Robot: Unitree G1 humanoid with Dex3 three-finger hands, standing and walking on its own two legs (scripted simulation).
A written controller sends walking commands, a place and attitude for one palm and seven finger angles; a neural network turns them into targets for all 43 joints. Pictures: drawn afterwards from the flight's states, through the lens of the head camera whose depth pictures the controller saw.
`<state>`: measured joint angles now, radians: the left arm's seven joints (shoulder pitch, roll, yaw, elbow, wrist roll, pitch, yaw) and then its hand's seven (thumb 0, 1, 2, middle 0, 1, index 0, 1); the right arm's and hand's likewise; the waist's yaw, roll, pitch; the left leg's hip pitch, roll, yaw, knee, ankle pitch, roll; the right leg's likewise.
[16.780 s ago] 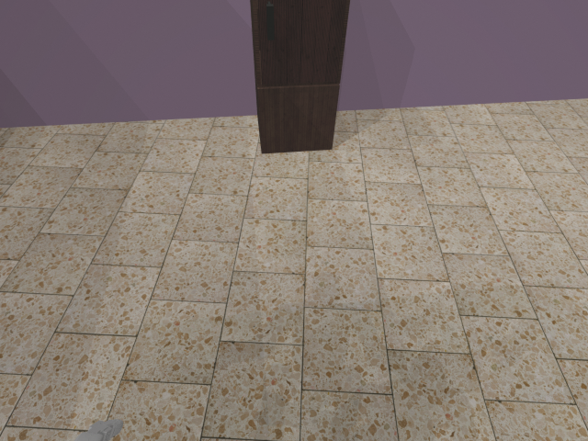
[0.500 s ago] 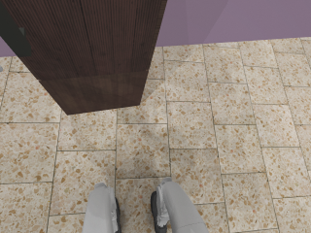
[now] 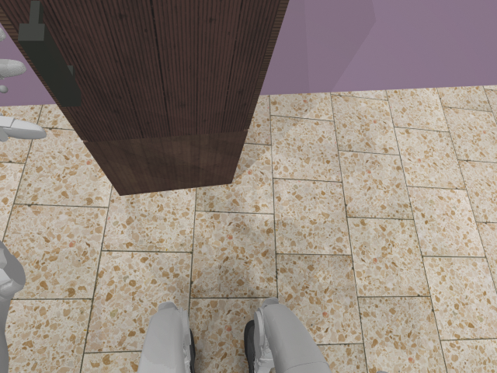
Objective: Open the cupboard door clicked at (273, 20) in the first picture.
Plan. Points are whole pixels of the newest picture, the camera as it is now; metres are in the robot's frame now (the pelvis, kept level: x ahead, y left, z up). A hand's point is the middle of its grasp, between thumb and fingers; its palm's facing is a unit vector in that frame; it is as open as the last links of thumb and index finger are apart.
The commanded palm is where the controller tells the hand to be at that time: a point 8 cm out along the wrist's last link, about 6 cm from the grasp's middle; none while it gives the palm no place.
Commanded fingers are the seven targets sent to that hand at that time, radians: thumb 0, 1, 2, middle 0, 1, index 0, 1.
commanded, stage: move the hooked fingers beside the handle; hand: left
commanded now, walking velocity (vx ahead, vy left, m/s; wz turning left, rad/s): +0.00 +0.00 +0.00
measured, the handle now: (55, 57) +0.56 +0.25 +0.05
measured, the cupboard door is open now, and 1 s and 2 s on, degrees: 0 0 0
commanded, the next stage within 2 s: slide the fingers in behind the handle in 0.16 s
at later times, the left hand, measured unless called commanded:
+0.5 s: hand (15, 91) +0.51 +0.29 +0.05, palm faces +0.07 -1.00 -0.02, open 14.0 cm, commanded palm +0.50 +0.31 +0.05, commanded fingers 0.00 -0.50 0.30 -0.30 -1.20 -0.30 -1.20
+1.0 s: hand (39, 87) +0.51 +0.26 +0.06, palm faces +0.09 -1.00 -0.02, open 14.0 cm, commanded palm +0.49 +0.28 +0.05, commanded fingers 0.00 -0.50 0.30 -0.30 -1.20 -0.30 -1.20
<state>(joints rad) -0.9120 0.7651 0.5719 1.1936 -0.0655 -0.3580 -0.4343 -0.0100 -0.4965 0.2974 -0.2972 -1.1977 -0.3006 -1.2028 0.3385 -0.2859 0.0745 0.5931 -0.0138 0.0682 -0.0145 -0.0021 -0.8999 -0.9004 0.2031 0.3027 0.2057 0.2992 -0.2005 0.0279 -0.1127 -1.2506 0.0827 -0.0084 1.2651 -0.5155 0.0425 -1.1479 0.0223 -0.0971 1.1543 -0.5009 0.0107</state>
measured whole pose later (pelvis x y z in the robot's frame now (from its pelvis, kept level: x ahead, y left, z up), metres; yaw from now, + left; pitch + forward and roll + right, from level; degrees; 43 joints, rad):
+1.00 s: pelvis +0.00 -0.01 +0.00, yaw +0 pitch +28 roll -6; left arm -0.91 0.66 0.51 1.17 -0.09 -0.41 -0.35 -0.01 -0.50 0.30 -0.30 -1.20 -0.30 -1.20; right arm 0.34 -0.27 0.06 0.63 -0.01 0.07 0.00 0.00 -0.90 -0.90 0.20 0.30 0.21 0.30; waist -0.19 0.03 -0.12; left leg -1.24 0.08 -0.01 1.26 -0.51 0.03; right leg -1.14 0.02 -0.09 1.17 -0.51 0.00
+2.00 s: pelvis +0.00 -0.02 +0.00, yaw +1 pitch +28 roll -5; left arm -0.93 0.60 0.47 1.18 -0.06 -0.42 -0.26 -0.01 -0.49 0.30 -0.31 -1.21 -0.33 -1.23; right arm 0.34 -0.26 0.05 0.64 -0.02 0.07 0.00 0.00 -0.90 -0.90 0.20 0.30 0.20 0.30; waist -0.20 0.04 -0.12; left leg -1.24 0.08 -0.01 1.26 -0.52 0.02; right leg -1.16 0.02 -0.09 1.19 -0.52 -0.01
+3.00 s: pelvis +0.01 -0.01 +0.01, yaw +0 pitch +26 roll -4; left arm -0.79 0.52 0.47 1.06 -0.11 -0.43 -0.24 0.01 0.68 0.76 -0.35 -1.35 -0.34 -1.35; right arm 0.35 -0.26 0.04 0.62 -0.01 0.09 0.02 0.00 -0.90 -0.90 0.20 0.30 0.20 0.30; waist -0.17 0.04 -0.13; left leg -1.17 0.08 0.02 1.22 -0.52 0.02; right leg -1.10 0.03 -0.06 1.15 -0.52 -0.01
